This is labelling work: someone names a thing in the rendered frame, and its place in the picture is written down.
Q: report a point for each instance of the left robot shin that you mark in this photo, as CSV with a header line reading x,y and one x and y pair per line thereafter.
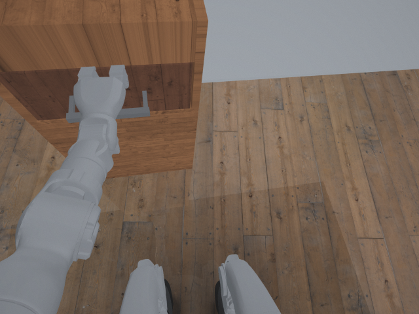
x,y
162,305

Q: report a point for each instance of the cabinet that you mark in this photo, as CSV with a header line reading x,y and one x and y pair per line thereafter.
x,y
67,34

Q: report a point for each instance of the handle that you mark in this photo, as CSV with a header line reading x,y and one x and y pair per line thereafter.
x,y
72,116

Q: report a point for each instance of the drawer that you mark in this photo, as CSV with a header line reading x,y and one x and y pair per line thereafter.
x,y
45,93

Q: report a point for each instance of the robot left upper arm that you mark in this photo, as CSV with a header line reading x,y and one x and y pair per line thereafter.
x,y
57,231

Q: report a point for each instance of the robot left hand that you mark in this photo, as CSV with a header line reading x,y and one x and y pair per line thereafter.
x,y
105,95

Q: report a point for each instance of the robot right thigh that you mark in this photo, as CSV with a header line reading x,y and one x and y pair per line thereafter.
x,y
249,295

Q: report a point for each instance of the robot left forearm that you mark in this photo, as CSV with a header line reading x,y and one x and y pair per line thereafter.
x,y
85,168

